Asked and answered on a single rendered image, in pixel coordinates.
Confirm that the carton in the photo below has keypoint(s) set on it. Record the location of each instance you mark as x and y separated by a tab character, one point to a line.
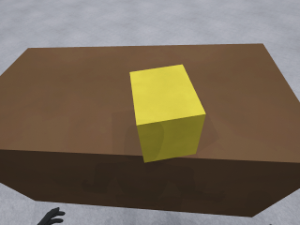
169	115

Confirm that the robot left hand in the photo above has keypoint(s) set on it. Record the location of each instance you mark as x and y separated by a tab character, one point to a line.
50	219

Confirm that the pedestal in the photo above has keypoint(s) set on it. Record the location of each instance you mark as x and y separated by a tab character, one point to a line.
68	131

